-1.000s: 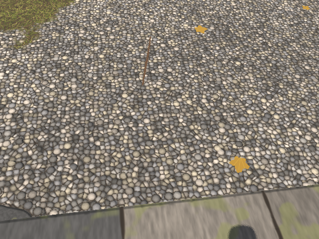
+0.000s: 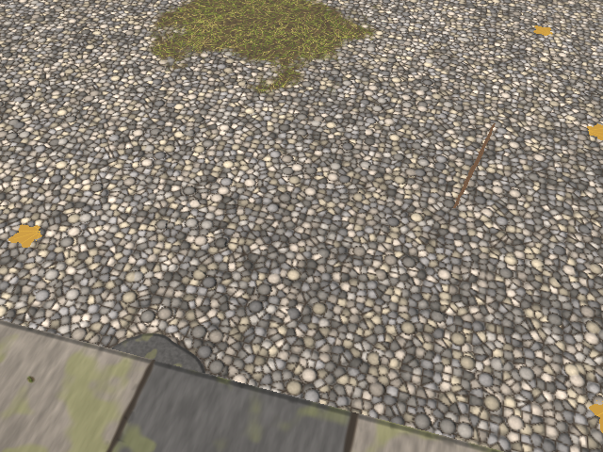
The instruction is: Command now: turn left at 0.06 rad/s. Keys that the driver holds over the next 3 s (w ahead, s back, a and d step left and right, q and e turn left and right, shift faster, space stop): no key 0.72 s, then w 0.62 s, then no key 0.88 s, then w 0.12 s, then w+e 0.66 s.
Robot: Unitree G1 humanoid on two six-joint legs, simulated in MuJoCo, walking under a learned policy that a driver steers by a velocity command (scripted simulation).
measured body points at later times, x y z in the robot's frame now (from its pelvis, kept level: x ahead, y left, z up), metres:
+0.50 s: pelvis +0.00 +0.01 +0.00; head +0.01 +0.01 +0.45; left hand +0.06 +0.28 -0.14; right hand +0.11 -0.24 -0.12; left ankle -0.02 +0.12 -0.74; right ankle -0.01 -0.15 -0.74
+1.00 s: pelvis +0.04 -0.03 -0.01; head +0.04 -0.05 +0.44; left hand +0.06 +0.24 -0.14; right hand +0.08 -0.30 -0.15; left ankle -0.02 +0.11 -0.72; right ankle +0.02 -0.13 -0.74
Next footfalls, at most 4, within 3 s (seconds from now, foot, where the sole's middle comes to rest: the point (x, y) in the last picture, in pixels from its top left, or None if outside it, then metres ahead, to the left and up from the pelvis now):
1.42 left None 0.43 0.09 -0.77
1.80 right None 0.46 -0.14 -0.77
2.62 right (398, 416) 0.60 -0.19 -0.77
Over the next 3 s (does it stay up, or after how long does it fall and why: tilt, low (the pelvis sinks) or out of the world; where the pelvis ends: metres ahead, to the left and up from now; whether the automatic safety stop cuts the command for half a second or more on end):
stays up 0.68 -0.13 0.01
